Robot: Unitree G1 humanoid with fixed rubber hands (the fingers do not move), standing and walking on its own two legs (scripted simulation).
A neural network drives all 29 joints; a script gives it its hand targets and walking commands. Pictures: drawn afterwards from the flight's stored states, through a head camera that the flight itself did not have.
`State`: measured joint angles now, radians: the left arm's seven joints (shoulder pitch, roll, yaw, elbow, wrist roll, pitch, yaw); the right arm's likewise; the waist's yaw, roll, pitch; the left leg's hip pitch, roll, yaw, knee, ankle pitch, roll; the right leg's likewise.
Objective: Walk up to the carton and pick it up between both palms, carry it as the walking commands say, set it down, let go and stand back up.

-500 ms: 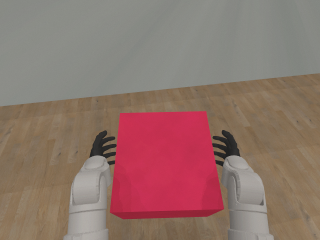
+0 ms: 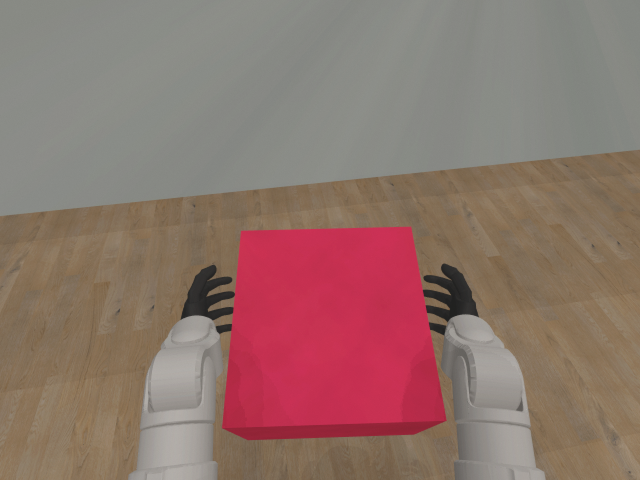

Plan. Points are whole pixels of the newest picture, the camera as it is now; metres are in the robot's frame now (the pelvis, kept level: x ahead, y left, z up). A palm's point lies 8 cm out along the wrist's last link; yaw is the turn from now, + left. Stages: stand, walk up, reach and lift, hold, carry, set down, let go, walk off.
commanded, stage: carry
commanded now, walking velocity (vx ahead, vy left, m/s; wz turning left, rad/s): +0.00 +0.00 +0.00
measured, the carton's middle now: (328, 334) +0.31 +0.00 -0.02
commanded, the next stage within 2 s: hold in 0.54 s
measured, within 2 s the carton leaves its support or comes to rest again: neither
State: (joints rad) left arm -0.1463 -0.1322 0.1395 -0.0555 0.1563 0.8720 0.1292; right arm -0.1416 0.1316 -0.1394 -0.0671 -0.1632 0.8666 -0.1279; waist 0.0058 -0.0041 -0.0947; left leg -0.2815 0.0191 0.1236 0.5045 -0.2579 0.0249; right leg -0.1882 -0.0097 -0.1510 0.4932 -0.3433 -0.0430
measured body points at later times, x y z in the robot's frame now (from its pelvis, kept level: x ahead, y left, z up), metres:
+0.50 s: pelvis +0.00 +0.00 +0.00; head -0.02 +0.00 +0.45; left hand +0.29 +0.17 +0.05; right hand +0.29 -0.16 +0.05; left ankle +0.00 +0.10 -0.74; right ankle -0.05 -0.08 -0.74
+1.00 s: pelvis -0.05 +0.01 +0.01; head -0.11 +0.02 +0.45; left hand +0.25 +0.17 +0.05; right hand +0.25 -0.16 +0.06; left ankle +0.01 +0.13 -0.74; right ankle -0.05 -0.10 -0.74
